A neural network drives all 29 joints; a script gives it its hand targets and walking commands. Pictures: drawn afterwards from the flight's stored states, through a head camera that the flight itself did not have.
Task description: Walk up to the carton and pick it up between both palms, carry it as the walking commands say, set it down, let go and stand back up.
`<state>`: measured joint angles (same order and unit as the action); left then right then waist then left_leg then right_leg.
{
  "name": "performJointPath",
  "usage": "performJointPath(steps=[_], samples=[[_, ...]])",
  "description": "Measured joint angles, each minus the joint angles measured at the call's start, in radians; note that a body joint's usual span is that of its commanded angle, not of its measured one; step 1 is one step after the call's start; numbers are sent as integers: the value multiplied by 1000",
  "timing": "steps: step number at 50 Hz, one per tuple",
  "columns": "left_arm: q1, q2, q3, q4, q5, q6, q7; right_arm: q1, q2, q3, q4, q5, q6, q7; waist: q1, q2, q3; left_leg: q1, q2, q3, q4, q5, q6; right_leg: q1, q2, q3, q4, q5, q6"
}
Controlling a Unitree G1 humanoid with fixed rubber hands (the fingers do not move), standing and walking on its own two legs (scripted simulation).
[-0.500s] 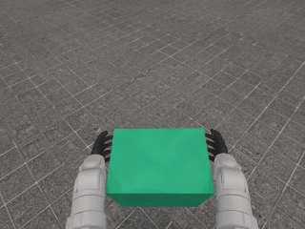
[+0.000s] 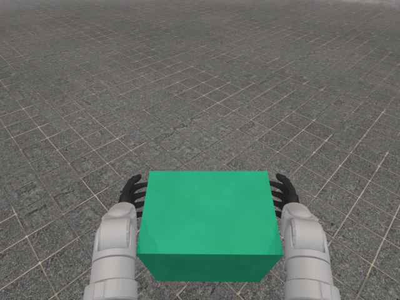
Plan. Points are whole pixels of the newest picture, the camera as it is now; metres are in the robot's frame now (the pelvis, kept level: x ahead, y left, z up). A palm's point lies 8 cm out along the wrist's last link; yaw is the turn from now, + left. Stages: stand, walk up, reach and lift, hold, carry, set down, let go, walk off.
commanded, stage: reach and lift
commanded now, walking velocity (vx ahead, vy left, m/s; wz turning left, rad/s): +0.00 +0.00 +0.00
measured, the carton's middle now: (208, 230) +0.29 +0.01 -0.02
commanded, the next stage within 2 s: hold in 0.78 s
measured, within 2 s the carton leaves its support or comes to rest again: neither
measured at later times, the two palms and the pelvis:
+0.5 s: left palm (131, 207) +0.29 +0.17 +0.05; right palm (292, 214) +0.29 -0.16 +0.05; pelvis +0.01 +0.01 +0.00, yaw +0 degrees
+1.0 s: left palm (130, 213) +0.28 +0.17 +0.05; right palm (293, 219) +0.28 -0.16 +0.05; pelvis +0.00 +0.01 +0.00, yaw +0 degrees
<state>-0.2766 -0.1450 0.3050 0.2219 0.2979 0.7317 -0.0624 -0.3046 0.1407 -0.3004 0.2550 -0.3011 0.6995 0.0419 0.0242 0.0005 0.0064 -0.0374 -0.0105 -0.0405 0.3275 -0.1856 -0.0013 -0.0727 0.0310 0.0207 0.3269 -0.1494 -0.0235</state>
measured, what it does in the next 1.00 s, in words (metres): stands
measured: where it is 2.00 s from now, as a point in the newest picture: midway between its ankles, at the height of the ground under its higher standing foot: outside the picture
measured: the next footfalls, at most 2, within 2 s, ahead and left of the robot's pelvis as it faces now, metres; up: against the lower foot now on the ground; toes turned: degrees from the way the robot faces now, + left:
right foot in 1.94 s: +0.43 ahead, +0.02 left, +0.00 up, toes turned +11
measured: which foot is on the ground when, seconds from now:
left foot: down 0.00-1.00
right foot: down 0.00-1.00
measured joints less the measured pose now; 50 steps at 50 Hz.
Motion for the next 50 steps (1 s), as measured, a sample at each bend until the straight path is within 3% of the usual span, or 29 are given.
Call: performJointPath(steps=[29, 50], samples=[[70, 5, -66, -70, -24, 4, 5, 97, -1, 40, -114, 25, 19, -6, -23, 3, 15, 29, -4, 4, -26, -3, 8, 32, -4, 7, -36, 3, 9], [79, 6, -71, -68, -28, 6, 10, 103, -2, 43, -114, 25, 27, -6, -24, 2, 21, 31, -7, 3, -11, -2, 9, 33, -6, 7, -15, 1, 9]])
